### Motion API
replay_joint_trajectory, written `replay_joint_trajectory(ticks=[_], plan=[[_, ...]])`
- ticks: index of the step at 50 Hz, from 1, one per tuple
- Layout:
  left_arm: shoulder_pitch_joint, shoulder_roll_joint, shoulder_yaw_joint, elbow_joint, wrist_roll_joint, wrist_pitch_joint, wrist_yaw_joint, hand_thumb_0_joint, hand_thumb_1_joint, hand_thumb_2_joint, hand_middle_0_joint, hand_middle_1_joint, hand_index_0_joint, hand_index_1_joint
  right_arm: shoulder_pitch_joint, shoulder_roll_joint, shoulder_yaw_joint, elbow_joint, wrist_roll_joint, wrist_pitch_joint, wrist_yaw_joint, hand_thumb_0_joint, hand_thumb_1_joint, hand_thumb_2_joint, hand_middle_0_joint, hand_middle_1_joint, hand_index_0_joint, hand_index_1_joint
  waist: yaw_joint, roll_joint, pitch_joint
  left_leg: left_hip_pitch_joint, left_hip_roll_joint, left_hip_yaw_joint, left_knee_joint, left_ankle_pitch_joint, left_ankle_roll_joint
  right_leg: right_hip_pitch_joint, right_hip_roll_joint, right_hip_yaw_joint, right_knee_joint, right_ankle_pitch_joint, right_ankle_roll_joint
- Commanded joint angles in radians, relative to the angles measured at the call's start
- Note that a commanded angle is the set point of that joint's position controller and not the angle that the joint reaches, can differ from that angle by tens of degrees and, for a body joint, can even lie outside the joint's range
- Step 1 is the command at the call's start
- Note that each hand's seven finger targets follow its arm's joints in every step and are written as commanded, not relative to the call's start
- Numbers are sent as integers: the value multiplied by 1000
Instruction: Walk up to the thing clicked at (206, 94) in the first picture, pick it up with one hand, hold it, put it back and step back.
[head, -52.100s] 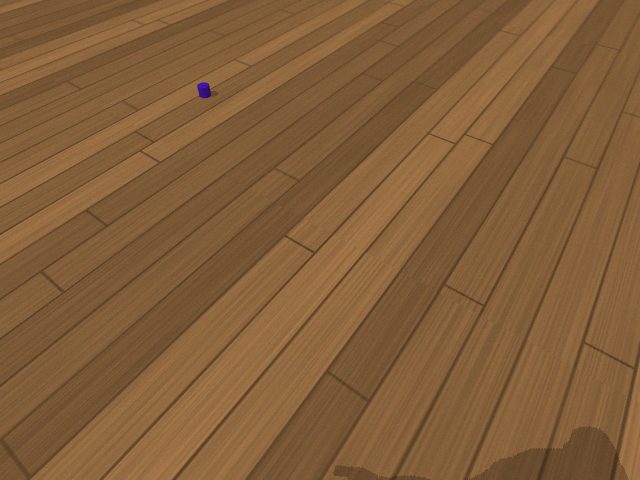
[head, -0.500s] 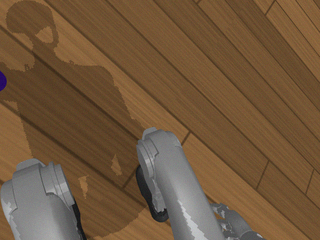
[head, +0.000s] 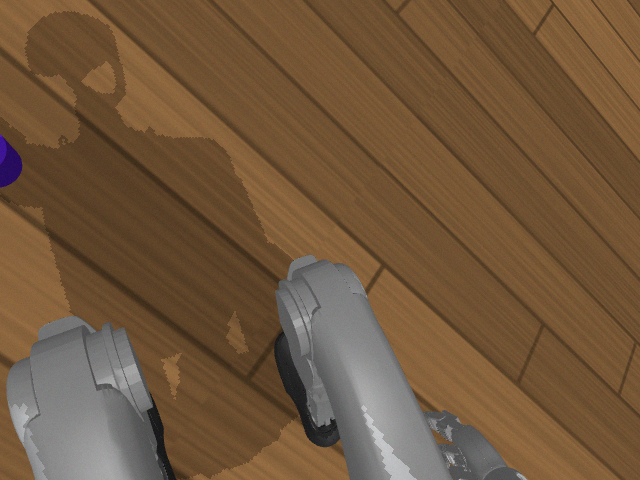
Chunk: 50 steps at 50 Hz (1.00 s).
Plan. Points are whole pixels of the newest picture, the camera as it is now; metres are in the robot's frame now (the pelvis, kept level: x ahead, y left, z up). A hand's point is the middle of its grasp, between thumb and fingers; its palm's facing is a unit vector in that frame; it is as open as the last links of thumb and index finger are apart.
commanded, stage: rise first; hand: left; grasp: from above
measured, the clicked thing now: out of the picture +0.54 +0.31 -0.29
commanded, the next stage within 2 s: none
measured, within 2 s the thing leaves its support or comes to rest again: neither
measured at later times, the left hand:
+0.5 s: hand out of the picture +0.50 +0.33 -0.17, palm faces -0.43 -0.08 -0.90, open 13.8 cm
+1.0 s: hand out of the picture +0.50 +0.33 -0.17, palm faces -0.44 -0.09 -0.89, open 13.5 cm
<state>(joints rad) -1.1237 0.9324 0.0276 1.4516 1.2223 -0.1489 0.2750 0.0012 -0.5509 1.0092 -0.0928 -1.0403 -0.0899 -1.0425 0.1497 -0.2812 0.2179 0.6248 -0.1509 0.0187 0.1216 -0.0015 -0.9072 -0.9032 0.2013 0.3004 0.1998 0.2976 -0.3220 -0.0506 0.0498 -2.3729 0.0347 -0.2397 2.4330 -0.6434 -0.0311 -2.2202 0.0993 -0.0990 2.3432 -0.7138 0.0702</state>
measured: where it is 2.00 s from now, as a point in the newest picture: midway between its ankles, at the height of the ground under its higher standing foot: (237, 434)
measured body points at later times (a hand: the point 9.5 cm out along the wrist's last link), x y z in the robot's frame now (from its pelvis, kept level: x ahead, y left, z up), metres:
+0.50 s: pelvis +0.00 +0.00 +0.00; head +0.26 +0.10 +0.35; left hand +0.52 +0.33 -0.12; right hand +0.05 -0.26 -0.09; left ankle +0.08 +0.14 -0.29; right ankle +0.10 -0.13 -0.29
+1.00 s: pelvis +0.00 +0.00 +0.00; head +0.26 +0.09 +0.35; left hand +0.51 +0.33 -0.12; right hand +0.05 -0.26 -0.09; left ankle +0.08 +0.14 -0.29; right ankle +0.10 -0.13 -0.29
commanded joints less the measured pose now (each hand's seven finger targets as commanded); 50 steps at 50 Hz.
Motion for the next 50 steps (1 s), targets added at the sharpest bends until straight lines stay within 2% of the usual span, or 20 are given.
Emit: replay_joint_trajectory(ticks=[1, 5, 8, 10, 14, 17, 19, 20, 23, 24, 26, 29, 32, 33, 35, 37, 40, 43, 46, 50], plan=[[-320, 232, 26, -146, -13, 3, 31, 0, -550, 1008, -91, -1029, -90, -1030, 212, -276, -82, 7, -3, -5, -11, 0, -905, -900, 200, 300, 200, 300, -15, 421, -681, 546, 12, 126, -216, 156, 50, 316, 14, -118, -234, 276, -91], [-326, 235, 33, -160, -13, 0, 35, 0, -537, 991, -89, -1028, -93, -1023, 215, -273, -79, 1, -8, -3, -13, 0, -902, -898, 200, 300, 200, 300, -18, 422, -718, 542, 13, 129, -209, 167, 49, 354, 15, -117, -232, 290, -86], [-310, 225, 27, -133, -15, 2, 35, 0, -528, 982, -106, -1007, -107, -1006, 207, -274, -78, 5, -7, -6, -15, 0, -903, -899, 200, 300, 200, 300, -19, 419, -688, 544, 12, 130, -209, 162, 52, 328, 14, -117, -236, 285, -87], [-306, 247, 37, -129, -9, 2, 36, 0, -524, 986, -107, -1014, -108, -1012, 208, -276, -79, 3, -6, -5, -14, 0, -902, -899, 200, 300, 200, 300, -14, 412, -683, 528, 12, 130, -210, 147, 52, 335, 15, -113, -239, 271, -86], [-320, 215, 20, -132, -12, -3, 37, 0, -525, 978, -105, -1019, -108, -1015, 202, -275, -79, 1, -8, -10, -15, 0, -904, -899, 200, 300, 200, 300, -28, 411, -665, 526, 14, 127, -205, 133, 51, 309, 15, -118, -235, 257, -91], [-324, 253, 44, -172, -6, -5, 43, 0, -512, 981, -122, -998, -122, -998, 204, -277, -85, 3, -6, -13, -15, 0, -903, -899, 200, 300, 200, 300, -4, 444, -718, 558, 14, 129, -208, 152, 45, 321, 14, -114, -228, 266, -93], [-312, 225, 41, -169, -14, -2, 48, 0, -500, 966, -118, -1002, -122, -996, 207, -278, -87, -3, -8, -13, -15, 0, -901, -898, 200, 300, 200, 300, -10, 442, -707, 566, 11, 130, -212, 157, 45, 311, 11, -123, -231, 272, -92], [-316, 204, 25, -167, -9, 0, 47, 0, -498, 975, -126, -1004, -128, -1001, 206, -271, -87, 0, -6, -13, -14, 0, -904, -899, 200, 300, 200, 300, -19, 447, -706, 577, 12, 125, -216, 154, 44, 298, 12, -124, -226, 269, -95], [-325, 222, 37, -195, -12, 5, 48, 0, -494, 963, -118, -1002, -124, -995, 215, -279, -95, 8, -4, -13, -14, 0, -902, -898, 200, 300, 200, 300, -6, 473, -738, 610, 11, 125, -217, 199, 43, 300, 10, -125, -219, 307, -93], [-294, 197, 21, -150, -7, 11, 43, 0, -502, 967, -119, -996, -122, -992, 213, -274, -93, 8, -3, -11, -11, 0, -902, -898, 200, 300, 200, 300, -16, 460, -722, 604, 12, 122, -216, 200, 43, 296, 10, -126, -213, 306, -94], [-305, 183, 17, -162, -17, 8, 43, 0, -494, 971, -119, -994, -123, -990, 214, -273, -94, 8, -4, -9, -12, 0, -899, -897, 200, 300, 200, 300, -23, 435, -704, 575, 11, 125, -214, 179, 48, 298, 10, -124, -227, 296, -90], [-310, 223, 38, -160, -12, 8, 46, 0, -486, 972, -130, -995, -132, -991, 214, -277, -93, 10, -4, -10, -14, 0, -901, -897, 200, 300, 200, 300, -5, 431, -699, 548, 9, 132, -212, 166, 48, 307, 9, -119, -229, 284, -91], [-302, 175, 12, -133, -16, 6, 45, 0, -474, 952, -142, -989, -147, -984, 211, -265, -91, 11, -5, -9, -12, 0, -902, -898, 200, 300, 200, 300, -19, 403, -694, 538, 10, 132, -206, 157, 52, 316, 13, -112, -236, 280, -87], [-330, 199, 24, -154, -19, 2, 51, 0, -461, 945, -142, -990, -150, -981, 220, -271, -89, 12, -6, -12, -13, 0, -900, -897, 200, 300, 200, 300, -27, 416, -695, 543, 9, 131, -209, 165, 49, 321, 10, -118, -234, 288, -87], [-316, 200, 21, -128, -7, 3, 51, 0, -478, 950, -142, -985, -145, -981, 211, -269, -88, 11, -7, -14, -13, 0, -902, -898, 200, 300, 200, 300, -18, 423, -696, 548, 10, 127, -215, 158, 47, 310, 12, -119, -225, 278, -93], [-312, 202, 25, -106, -7, 2, 56, 0, -461, 932, -147, -979, -154, -971, 214, -276, -87, 5, -8, -16, -14, 0, -902, -898, 200, 300, 200, 300, -26, 411, -655, 538, 8, 127, -214, 147, 46, 289, 10, -124, -232, 262, -96], [-326, 230, 39, -143, -2, 1, 60, 0, -456, 933, -157, -982, -164, -975, 213, -273, -85, 7, -10, -18, -13, 0, -903, -898, 200, 300, 200, 300, -10, 449, -729, 582, 12, 131, -210, 185, 45, 330, 11, -116, -221, 297, -91], [-324, 196, 20, -112, -9, 6, 60, 0, -455, 926, -150, -976, -158, -967, 210, -268, -83, 9, -11, -19, -12, 0, -902, -898, 200, 300, 200, 300, -30, 414, -691, 544, 14, 130, -201, 172, 51, 319, 14, -112, -229, 294, -88], [-318, 236, 37, -113, -7, 5, 63, 0, -450, 925, -163, -959, -167, -954, 210, -275, -79, 10, -13, -21, -16, 0, -902, -897, 200, 300, 200, 300, -19, 413, -693, 529, 13, 134, -196, 160, 51, 338, 14, -107, -232, 283, -87], [-317, 217, 30, -108, -12, 4, 59, 0, -446, 928, -168, -951, -171, -948, 210, -282, -82, 8, -14, -25, -16, 0, -901, -897, 200, 300, 200, 300, -29, 409, -675, 532, 11, 129, -198, 148, 49, 311, 12, -120, -232, 268, -90]])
